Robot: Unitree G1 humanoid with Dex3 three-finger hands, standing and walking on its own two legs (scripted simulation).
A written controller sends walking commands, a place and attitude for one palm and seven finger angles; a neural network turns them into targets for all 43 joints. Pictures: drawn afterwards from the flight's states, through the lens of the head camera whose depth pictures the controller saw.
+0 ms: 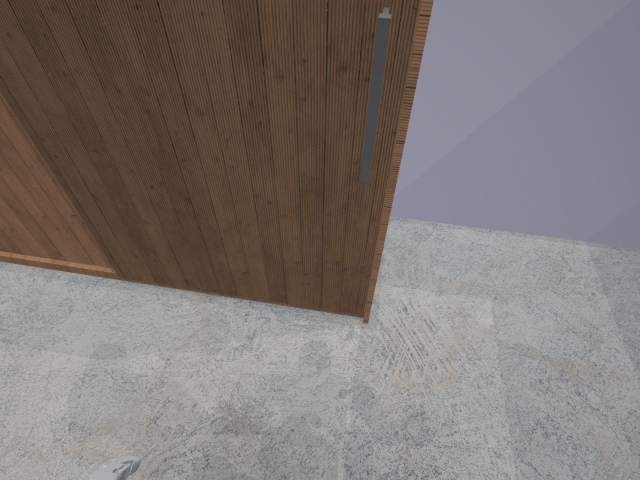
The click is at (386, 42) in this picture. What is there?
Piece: wardrobe's sliding door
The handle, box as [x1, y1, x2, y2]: [360, 7, 391, 182]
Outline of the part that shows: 386,7 383,8 383,12 379,13 360,176 361,182 368,182 391,15 388,13 388,8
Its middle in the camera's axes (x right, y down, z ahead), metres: +0.10 -0.25 +0.74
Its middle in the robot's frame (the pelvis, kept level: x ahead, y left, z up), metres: +0.74 -0.06 +0.10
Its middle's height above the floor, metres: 0.86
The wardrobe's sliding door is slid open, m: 0.00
